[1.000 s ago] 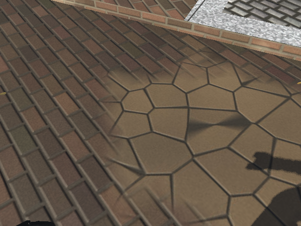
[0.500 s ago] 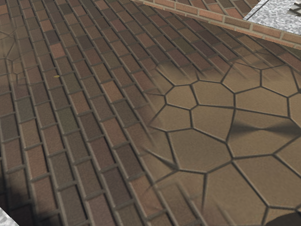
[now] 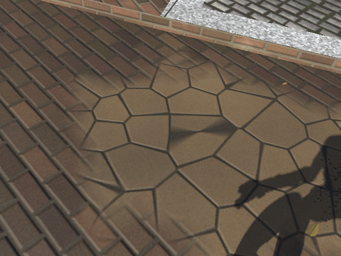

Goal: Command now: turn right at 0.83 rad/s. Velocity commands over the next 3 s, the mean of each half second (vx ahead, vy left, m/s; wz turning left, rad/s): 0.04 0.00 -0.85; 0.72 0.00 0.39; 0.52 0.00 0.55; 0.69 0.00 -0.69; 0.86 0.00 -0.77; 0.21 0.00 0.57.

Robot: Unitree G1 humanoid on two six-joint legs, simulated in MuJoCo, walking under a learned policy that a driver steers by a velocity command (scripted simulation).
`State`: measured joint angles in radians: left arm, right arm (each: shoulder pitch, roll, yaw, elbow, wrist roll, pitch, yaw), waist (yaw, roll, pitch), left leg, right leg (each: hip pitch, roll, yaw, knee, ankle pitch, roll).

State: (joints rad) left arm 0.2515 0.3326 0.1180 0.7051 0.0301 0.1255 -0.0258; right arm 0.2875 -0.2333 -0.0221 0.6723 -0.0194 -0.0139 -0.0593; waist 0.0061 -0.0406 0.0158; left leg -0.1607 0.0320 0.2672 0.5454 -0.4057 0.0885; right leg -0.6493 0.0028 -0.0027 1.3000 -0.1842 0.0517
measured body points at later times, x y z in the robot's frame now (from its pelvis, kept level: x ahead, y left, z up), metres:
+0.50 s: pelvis +0.02 -0.04 +0.00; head +0.05 -0.05 +0.45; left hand +0.22 +0.19 -0.11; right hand +0.06 -0.35 -0.10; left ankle +0.07 +0.08 -0.67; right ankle -0.03 -0.10 -0.73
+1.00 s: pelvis +0.32 +0.02 -0.10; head +0.34 +0.06 +0.35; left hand +0.37 +0.32 -0.24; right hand +0.42 -0.30 -0.17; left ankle +0.39 +0.09 -0.84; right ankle +0.00 -0.11 -0.69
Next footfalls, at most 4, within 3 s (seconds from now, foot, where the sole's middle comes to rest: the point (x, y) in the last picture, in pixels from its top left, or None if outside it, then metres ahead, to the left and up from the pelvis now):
0.26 right None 0.01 -0.12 -0.77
1.00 left None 0.43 0.09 -0.88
1.36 right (157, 184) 0.87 0.04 -0.88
1.76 left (117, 180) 0.89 0.23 -0.88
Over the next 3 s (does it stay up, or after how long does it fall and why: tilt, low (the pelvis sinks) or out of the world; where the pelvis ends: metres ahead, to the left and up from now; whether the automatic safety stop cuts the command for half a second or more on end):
stays up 1.42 -0.25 -0.11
